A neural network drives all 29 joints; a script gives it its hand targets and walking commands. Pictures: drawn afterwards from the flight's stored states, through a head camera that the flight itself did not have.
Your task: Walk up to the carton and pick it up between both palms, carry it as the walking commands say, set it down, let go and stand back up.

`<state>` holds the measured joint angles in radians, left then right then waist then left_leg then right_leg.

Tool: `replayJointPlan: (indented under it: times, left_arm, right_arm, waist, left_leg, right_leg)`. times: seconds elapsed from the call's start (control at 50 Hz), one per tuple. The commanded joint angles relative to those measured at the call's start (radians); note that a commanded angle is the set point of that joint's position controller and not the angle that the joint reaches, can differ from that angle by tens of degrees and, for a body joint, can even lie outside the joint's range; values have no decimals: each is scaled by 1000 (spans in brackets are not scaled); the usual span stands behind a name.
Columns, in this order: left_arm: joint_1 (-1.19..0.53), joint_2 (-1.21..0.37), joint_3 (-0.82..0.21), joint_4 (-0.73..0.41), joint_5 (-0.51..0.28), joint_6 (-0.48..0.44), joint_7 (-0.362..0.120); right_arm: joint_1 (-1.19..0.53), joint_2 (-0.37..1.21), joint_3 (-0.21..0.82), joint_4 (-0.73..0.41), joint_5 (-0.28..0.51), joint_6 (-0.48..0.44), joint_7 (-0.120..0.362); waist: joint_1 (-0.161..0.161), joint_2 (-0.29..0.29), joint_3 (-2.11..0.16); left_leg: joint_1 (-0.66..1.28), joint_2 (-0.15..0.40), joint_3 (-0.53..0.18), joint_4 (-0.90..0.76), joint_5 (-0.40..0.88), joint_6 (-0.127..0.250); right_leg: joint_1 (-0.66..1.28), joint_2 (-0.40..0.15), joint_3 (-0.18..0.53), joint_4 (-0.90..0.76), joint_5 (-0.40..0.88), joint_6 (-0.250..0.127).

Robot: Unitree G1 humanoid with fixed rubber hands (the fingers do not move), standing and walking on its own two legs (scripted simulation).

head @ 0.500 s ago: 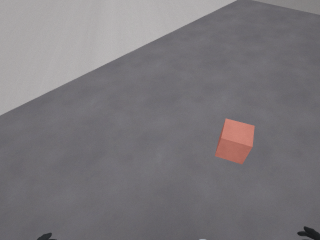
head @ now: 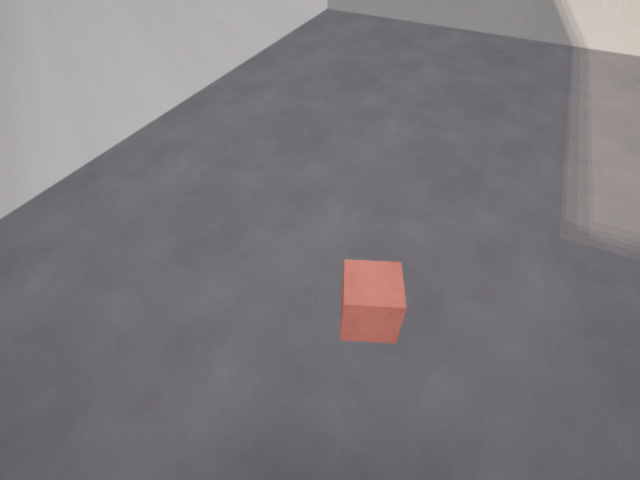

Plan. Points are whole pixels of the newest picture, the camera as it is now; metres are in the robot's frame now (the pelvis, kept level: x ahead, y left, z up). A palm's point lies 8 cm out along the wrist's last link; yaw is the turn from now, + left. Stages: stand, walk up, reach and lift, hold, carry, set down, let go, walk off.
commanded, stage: walk up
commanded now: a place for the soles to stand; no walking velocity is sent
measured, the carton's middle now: (370, 301) +0.83 -0.16 -0.64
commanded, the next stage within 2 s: none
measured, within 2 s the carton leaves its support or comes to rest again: neither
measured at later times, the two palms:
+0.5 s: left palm (148, 365) +0.31 +0.27 -0.05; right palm (625, 441) +0.21 -0.38 -0.07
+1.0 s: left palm (203, 290) +0.46 +0.23 -0.08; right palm (604, 403) +0.27 -0.40 -0.10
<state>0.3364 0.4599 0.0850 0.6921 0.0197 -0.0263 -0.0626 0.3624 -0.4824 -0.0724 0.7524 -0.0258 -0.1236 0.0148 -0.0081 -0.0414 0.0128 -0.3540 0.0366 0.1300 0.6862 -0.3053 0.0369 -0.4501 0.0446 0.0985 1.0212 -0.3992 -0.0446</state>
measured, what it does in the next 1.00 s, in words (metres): walks ahead: right foot, then left foot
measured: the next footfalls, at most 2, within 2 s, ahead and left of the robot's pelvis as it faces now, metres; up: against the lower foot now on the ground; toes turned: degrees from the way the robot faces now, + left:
right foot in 0.24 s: +0.21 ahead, -0.17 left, +0.00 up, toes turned -9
left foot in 0.56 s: +0.36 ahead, +0.06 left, +0.00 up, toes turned -10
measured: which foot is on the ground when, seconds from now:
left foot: down 0.00-0.26, up 0.28-0.54, down 0.56-1.00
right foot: up 0.00-0.22, down 0.24-0.58, up 0.60-0.80, down 0.82-1.00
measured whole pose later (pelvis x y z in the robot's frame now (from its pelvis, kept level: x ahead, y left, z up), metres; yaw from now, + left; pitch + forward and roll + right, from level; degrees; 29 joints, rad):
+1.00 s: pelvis +0.27 -0.06 -0.01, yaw -13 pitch -1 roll +0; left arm 0.21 0.45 0.04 0.76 0.00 -0.06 0.00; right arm 0.28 -0.46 -0.02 0.79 0.00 -0.06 0.00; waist -0.01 0.01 0.06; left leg -0.37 0.05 0.03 0.78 -0.37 -0.02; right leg -0.41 -0.01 -0.02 0.80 -0.37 -0.01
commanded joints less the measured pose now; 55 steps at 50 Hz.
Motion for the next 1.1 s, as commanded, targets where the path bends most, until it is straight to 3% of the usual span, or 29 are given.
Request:
replayJointPlan:
  times: [0.0,0.08,0.16,0.2,0.22,0.24,0.26,0.28,0.3,0.34,0.38,0.46,0.5,0.54,0.56,0.58,0.6,0.62,0.68,0.74,0.78,0.8,0.82,0.84,0.86,0.9,0.96,1.04,1.08]
  left_arm:
    - [-24,197,52,-70,-2,-30,2]
    - [-92,118,41,-65,-8,-26,-33]
    - [-163,97,34,-63,-8,-24,-46]
    - [-108,113,43,-44,-5,-27,-37]
    - [-29,153,62,-22,-3,-32,-24]
    - [123,221,95,-2,5,-38,-6]
    - [158,331,109,-33,-9,-49,12]
    - [97,314,105,-57,-34,-49,14]
    - [62,265,89,-71,-40,-48,24]
    - [0,221,74,-88,-28,-56,34]
    - [3,209,64,-92,-13,-63,29]
    - [23,222,60,-107,-8,-64,19]
    - [-19,216,49,-117,-13,-55,22]
    - [-13,143,17,-118,-16,-47,31]
    - [-4,73,-5,-134,-20,-50,39]
    - [54,95,-2,-137,-14,-49,56]
    - [43,187,22,-108,-8,-40,67]
    - [53,192,28,-85,-14,-42,65]
    - [112,157,26,-32,-7,-42,49]
    - [100,121,31,-2,-5,-41,46]
    - [97,132,37,13,2,-48,59]
    - [83,168,44,7,11,-54,65]
    - [18,246,50,-19,7,-66,70]
    - [-1,274,58,-7,-6,-65,67]
    - [-33,256,45,-4,-13,-60,68]
    - [-125,210,17,-4,-19,-48,70]
    - [-112,156,-3,25,-24,-38,67]
    - [-173,184,-2,74,-16,-40,71]
    - [-206,180,-9,92,-20,-40,72]
  right_arm:
    - [0,-253,-63,-73,2,-18,-8]
    - [67,-237,-63,-80,-7,-19,3]
    - [76,-258,-69,-111,0,0,3]
    - [70,-248,-59,-123,7,14,5]
    - [96,-203,-42,-125,8,20,5]
    - [92,-145,-16,-150,10,19,3]
    - [85,-108,0,-190,24,17,2]
    - [47,-191,-20,-171,24,33,-12]
    - [38,-206,-22,-159,26,37,-10]
    - [103,-194,-23,-130,19,28,-8]
    - [131,-166,-25,-106,12,30,6]
    - [48,-136,-31,-131,5,26,22]
    - [64,-130,-40,-116,6,20,23]
    - [125,-156,-56,-93,-3,12,8]
    - [182,-213,-72,-93,-20,5,-5]
    - [157,-313,-89,-127,-2,6,-9]
    - [106,-289,-82,-134,4,12,-4]
    - [82,-263,-74,-132,5,17,-8]
    - [9,-231,-58,-124,-1,31,-10]
    - [-40,-206,-38,-134,3,44,-1]
    - [-58,-162,-14,-129,15,57,0]
    - [-45,-106,7,-127,17,61,-1]
    - [-33,-69,18,-122,27,70,-6]
    - [-47,-138,-2,-98,33,81,-23]
    - [-39,-155,-7,-75,33,81,-24]
    - [12,-150,-7,-20,30,65,-30]
    - [-87,-218,-13,-4,21,41,-22]
    - [-121,-152,15,51,29,57,-22]
    - [-125,-145,16,78,29,61,-21]
  waist:
    - [3,101,100]
    - [-28,193,90]
    - [-36,219,40]
    - [10,173,19]
    - [53,57,-36]
    - [139,-96,-107]
    - [138,-260,-148]
    - [109,-71,-123]
    - [88,-7,-78]
    - [25,-21,-27]
    - [16,-90,-29]
    - [28,-133,7]
    - [-11,-113,31]
    - [-64,-26,24]
    - [-96,164,-9]
    - [-71,301,-30]
    - [-54,126,2]
    - [-31,106,26]
    - [5,235,41]
    - [26,236,0]
    - [52,170,-19]
    - [50,55,-13]
    - [9,-116,-2]
    - [20,-70,-8]
    - [7,-46,1]
    - [-37,-66,-18]
    - [25,52,-49]
    - [4,-12,-52]
    - [-8,2,-65]
  left_leg:
    - [177,344,-502,-483,-349,178]
    - [118,248,-147,-398,157,168]
    - [119,234,-64,-327,185,146]
    - [67,229,-30,-195,207,123]
    - [15,189,19,4,287,96]
    - [-163,146,47,304,201,58]
    - [-415,10,-15,518,-189,9]
    - [-414,72,-157,567,-186,12]
    - [-399,88,-168,557,-134,4]
    - [-317,116,-149,412,-102,-5]
    - [-204,92,-91,314,-112,-13]
    - [-82,62,-59,114,-25,-12]
    - [95,21,-39,8,75,-5]
    - [285,-17,-70,-98,33,20]
    - [367,171,-355,-242,-106,71]
    - [303,459,-749,-422,-207,220]
    - [226,462,-732,-396,-201,282]
    - [175,410,-626,-361,-118,273]
    - [44,259,-296,-279,105,191]
    - [-63,224,-213,-185,217,173]
    - [-138,181,-176,-53,104,105]
    - [-187,142,-136,70,51,56]
    - [-228,29,-72,212,-171,-10]
    - [-159,41,-138,258,-300,-4]
    - [-126,35,-146,234,-288,2]
    - [27,27,-125,35,-56,18]
    - [3,160,-350,-97,188,81]
    - [3,64,-189,-5,203,31]
    - [49,62,-182,-25,191,29]
  right_leg:
    - [-327,-118,55,71,84,32]
    - [-125,-113,-69,-158,112,34]
    - [52,-59,-192,-348,127,0]
    - [209,-15,-220,-462,175,-19]
    - [370,10,-199,-506,145,-36]
    - [563,-105,10,-542,17,-88]
    - [612,-415,594,-708,-87,-222]
    - [535,-442,567,-697,-61,-267]
    - [468,-405,461,-669,50,-278]
    - [317,-304,262,-623,245,-221]
    - [209,-251,151,-611,398,-217]
    - [84,-239,137,-630,209,-208]
    - [-68,-219,111,-588,47,-180]
    - [-199,-157,52,-400,-8,-114]
    - [-286,-66,-30,-130,-4,-57]
    - [-343,23,-97,73,-214,6]
    - [-287,-25,19,167,-164,12]
    - [-265,-44,10,163,-127,15]
    - [-89,-90,-97,-67,-77,15]
    - [117,-45,-164,-249,21,2]
    - [245,-19,-149,-404,109,-17]
    - [251,-118,25,-495,93,-42]
    - [158,-360,430,-641,58,-142]
    - [102,-422,445,-619,110,-232]
    - [92,-380,362,-565,185,-234]
    - [41,-264,165,-467,271,-134]
    - [92,-109,-25,-312,225,-21]
    - [139,-193,85,-418,291,-76]
    - [129,-203,82,-427,316,-82]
